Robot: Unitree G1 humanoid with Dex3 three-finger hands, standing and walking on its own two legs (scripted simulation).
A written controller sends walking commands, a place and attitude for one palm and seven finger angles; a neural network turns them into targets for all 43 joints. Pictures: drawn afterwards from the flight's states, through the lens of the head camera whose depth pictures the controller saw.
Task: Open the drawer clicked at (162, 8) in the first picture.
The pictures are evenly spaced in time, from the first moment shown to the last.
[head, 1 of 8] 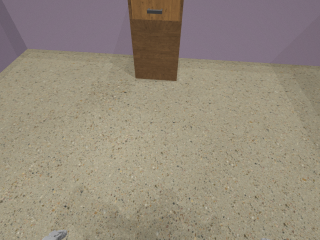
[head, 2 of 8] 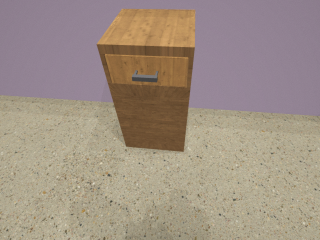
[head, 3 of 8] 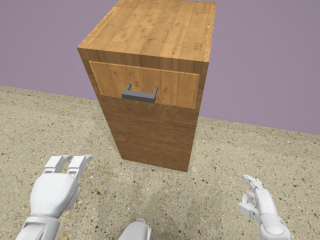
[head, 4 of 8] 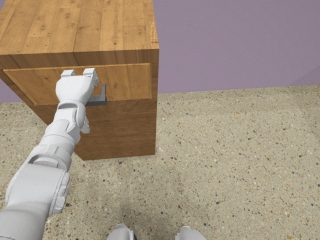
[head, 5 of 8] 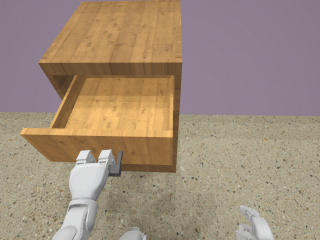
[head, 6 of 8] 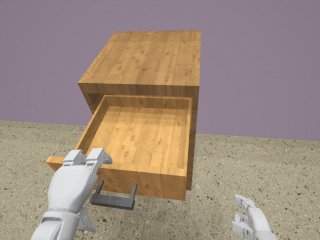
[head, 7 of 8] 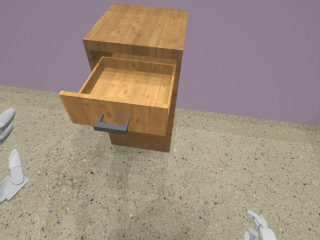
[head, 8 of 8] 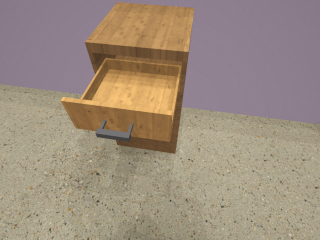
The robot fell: no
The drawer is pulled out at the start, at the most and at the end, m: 0.00 0.30 0.30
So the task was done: yes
